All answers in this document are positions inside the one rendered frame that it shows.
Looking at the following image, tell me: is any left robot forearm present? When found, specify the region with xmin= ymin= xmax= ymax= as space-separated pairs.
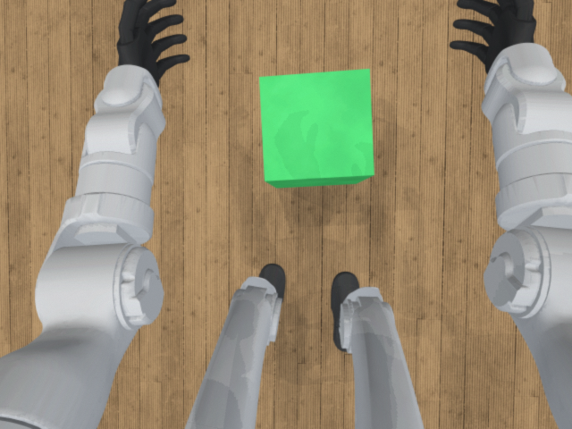
xmin=35 ymin=64 xmax=166 ymax=323

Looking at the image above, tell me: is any right robot forearm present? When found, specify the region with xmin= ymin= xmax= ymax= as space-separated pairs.
xmin=482 ymin=43 xmax=572 ymax=231

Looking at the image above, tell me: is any carton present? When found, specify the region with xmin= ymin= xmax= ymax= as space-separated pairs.
xmin=259 ymin=69 xmax=374 ymax=188

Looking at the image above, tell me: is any right robot shin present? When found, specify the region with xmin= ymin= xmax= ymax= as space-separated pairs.
xmin=339 ymin=287 xmax=395 ymax=331

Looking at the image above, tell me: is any robot right upper arm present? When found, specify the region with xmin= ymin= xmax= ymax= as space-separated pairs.
xmin=484 ymin=225 xmax=572 ymax=429

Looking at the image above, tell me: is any right robot hand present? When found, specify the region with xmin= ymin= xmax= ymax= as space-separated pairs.
xmin=450 ymin=0 xmax=536 ymax=74

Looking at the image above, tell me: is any left robot hand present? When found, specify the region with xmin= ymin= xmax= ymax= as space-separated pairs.
xmin=116 ymin=0 xmax=190 ymax=87

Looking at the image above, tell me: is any robot left foot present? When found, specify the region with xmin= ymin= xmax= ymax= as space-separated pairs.
xmin=259 ymin=264 xmax=286 ymax=302

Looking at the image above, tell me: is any robot left upper arm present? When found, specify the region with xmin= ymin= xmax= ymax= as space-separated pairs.
xmin=0 ymin=242 xmax=164 ymax=429

